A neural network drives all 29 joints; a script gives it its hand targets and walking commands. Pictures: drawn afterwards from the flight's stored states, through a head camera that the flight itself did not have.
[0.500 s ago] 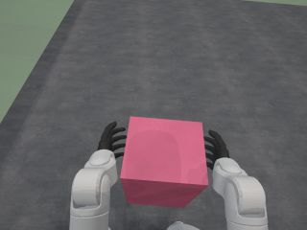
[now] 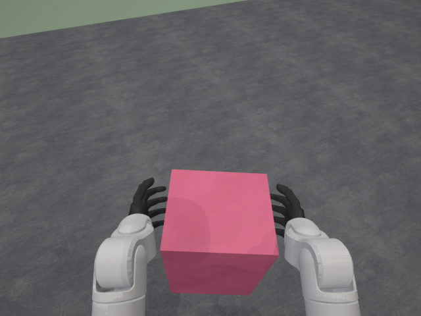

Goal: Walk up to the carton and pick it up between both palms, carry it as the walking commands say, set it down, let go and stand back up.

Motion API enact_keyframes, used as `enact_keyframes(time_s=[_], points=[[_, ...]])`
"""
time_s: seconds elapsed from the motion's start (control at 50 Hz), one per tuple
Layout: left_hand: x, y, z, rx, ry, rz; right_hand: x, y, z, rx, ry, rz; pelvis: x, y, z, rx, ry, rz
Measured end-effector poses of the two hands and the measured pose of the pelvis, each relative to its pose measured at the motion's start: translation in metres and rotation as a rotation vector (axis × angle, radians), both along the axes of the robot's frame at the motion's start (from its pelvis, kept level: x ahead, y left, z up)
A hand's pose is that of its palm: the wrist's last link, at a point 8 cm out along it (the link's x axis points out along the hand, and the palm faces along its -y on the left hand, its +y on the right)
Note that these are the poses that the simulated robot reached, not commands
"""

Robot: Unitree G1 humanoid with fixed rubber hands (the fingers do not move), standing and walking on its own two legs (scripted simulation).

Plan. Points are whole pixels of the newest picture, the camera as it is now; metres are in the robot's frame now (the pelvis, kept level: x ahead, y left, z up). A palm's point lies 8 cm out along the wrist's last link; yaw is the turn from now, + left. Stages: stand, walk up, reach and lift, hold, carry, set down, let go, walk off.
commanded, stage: carry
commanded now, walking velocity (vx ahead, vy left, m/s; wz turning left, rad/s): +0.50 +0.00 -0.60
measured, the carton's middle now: (214, 238) +0.27 +0.00 +0.00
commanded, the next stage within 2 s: none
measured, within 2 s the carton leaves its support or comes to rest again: neither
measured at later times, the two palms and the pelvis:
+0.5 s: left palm (163, 100) +0.68 +0.11 +0.05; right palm (255, 105) +0.64 -0.15 +0.05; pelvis +0.40 +0.01 -0.01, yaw -8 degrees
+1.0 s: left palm (200, 33) +1.08 -0.01 +0.08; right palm (265, 43) +0.95 -0.23 +0.09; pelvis +0.77 +0.00 +0.00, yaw -29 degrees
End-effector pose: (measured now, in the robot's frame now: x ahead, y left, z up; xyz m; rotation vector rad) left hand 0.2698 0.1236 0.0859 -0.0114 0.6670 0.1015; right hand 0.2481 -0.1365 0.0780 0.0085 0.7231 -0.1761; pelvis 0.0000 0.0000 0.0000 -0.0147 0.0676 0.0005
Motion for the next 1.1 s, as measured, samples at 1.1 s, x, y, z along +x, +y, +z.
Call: enact_keyframes(time_s=[1.1], points=[[0.880, -0.167, -0.029, -0.078, 0.026, -0.413, 0.775, -0.135, -0.011, -0.068, 0.034, -0.421, 0.846, -0.046, -0.019, -0.080, -0.036, -0.499]])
